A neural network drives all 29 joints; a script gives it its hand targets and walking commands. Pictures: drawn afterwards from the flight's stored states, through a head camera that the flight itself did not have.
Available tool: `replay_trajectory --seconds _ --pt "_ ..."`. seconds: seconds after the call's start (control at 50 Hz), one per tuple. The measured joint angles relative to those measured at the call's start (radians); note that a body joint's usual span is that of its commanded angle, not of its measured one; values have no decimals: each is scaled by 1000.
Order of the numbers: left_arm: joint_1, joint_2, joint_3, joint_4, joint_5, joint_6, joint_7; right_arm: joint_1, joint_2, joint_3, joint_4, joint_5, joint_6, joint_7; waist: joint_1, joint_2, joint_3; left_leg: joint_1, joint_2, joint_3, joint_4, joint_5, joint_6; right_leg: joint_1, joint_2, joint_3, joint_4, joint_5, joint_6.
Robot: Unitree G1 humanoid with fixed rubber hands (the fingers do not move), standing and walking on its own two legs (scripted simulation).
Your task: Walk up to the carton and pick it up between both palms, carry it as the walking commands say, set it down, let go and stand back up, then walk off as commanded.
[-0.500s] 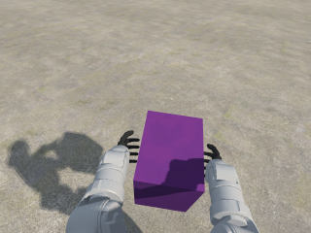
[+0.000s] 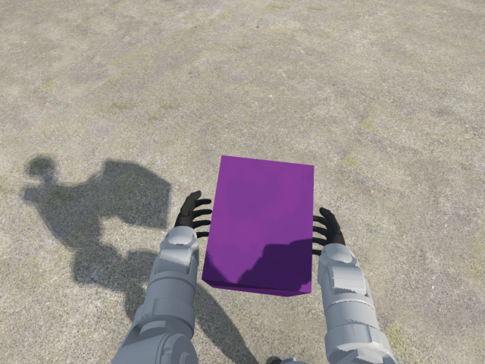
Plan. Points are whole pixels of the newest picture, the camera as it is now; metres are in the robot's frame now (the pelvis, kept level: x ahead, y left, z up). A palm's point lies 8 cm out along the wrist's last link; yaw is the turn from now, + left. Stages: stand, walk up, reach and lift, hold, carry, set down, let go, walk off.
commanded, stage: set down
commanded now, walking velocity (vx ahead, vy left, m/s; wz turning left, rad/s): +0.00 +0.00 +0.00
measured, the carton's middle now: (257, 233) +0.39 -0.02 -0.11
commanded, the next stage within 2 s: none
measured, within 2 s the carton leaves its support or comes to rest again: neither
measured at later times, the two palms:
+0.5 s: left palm (187, 237) +0.38 +0.13 -0.12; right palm (307, 257) +0.34 -0.12 -0.13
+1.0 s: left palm (191, 244) +0.40 +0.13 -0.20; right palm (299, 260) +0.36 -0.12 -0.21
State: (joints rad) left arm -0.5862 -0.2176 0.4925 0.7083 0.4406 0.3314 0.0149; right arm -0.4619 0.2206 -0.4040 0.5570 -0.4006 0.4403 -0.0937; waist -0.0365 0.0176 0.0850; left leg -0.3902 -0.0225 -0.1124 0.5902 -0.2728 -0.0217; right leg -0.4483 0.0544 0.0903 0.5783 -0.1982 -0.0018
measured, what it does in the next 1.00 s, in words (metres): lowers itself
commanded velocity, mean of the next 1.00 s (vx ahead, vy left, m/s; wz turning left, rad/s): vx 0.00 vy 0.00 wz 0.00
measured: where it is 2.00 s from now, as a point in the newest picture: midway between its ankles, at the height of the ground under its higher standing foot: outside the picture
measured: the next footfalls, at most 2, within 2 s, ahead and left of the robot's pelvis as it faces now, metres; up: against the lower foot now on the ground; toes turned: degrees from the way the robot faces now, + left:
none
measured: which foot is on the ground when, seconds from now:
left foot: down 0.00-1.00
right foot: down 0.00-1.00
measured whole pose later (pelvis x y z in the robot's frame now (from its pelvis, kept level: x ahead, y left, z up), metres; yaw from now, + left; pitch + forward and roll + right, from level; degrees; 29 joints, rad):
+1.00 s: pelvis -0.03 +0.01 -0.13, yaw +1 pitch +37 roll +1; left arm -0.84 -0.12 0.45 0.75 0.30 0.17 0.09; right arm -0.67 0.23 -0.45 0.55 -0.30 0.24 -0.18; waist -0.02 0.01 -0.18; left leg -1.48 -0.09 -0.11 1.29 -0.46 -0.05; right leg -1.53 0.07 0.09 1.25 -0.37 0.03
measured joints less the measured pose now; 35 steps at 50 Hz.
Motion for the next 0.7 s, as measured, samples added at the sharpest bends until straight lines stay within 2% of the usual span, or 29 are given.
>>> replay_trajectory --seconds 0.08,0.18,0.26,0.32,0.4,0.5,0.56,0.64,0.7 --pt "43 13 -31 -27 -35 -67 4 19 -7 53 11 41 -73 -31 21 -17 -14 -85 5 -10 1 6 6 -83 6 -9 0 4 -7" --pt "81 23 -66 -43 -59 -171 9 16 -6 57 45 55 -201 -64 30 -22 -83 -269 1 -28 50 6 -12 -258 6 -27 37 5 -10" --pt "45 49 -58 -34 -69 -227 11 -9 4 66 56 76 -272 -85 30 -39 -102 -415 0 -24 114 -7 -21 -403 11 -22 92 5 -5" --pt "12 60 -78 -44 -98 -236 38 -25 9 62 41 99 -302 -90 22 -41 -103 -510 -13 -27 159 -6 -31 -496 3 -26 138 0 -1" --pt "-27 62 -105 -62 -127 -207 57 -36 13 51 -7 122 -284 -93 14 -19 -133 -631 -29 -28 244 -22 -27 -610 -4 -29 213 -15 11" --pt "-102 54 -81 -58 -145 -180 71 -85 30 2 -45 114 -251 -92 -1 5 -161 -714 -43 -6 361 -70 -13 -696 -6 -12 328 -60 25" --pt "-154 40 -33 -33 -103 -160 58 -110 34 -33 -64 92 -210 -79 10 -6 -188 -746 -44 15 412 -95 -6 -736 0 7 386 -83 30" --pt "-173 35 36 12 -46 -134 29 -133 37 -71 -31 46 -166 -50 11 -12 -215 -768 -45 20 447 -116 -5 -761 2 11 423 -104 34" --pt "-181 52 46 42 -25 -121 19 -151 46 -99 -2 24 -153 -45 7 -13 -202 -790 -46 12 467 -122 -5 -778 3 2 435 -108 33"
